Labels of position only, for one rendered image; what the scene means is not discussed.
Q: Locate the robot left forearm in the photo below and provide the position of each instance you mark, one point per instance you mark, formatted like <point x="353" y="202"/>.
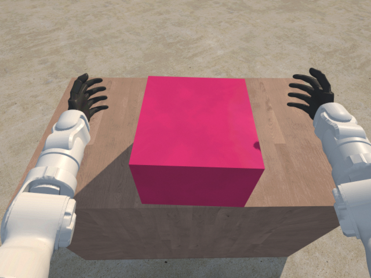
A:
<point x="58" y="164"/>

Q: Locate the robot right forearm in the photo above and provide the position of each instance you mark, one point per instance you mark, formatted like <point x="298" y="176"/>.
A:
<point x="345" y="144"/>

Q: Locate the right robot hand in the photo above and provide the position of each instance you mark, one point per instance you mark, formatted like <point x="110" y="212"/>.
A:
<point x="320" y="92"/>

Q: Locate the carton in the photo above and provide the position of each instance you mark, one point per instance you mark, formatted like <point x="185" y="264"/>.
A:
<point x="196" y="143"/>

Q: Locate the right robot upper arm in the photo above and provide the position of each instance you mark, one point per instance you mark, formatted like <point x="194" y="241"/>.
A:
<point x="353" y="209"/>

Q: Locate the left robot hand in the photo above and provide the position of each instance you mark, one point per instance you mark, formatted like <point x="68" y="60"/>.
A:
<point x="79" y="96"/>

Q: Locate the pedestal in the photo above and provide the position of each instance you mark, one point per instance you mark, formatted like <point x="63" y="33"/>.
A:
<point x="291" y="206"/>

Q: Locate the left robot upper arm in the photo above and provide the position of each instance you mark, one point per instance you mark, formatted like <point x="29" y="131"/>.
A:
<point x="38" y="225"/>

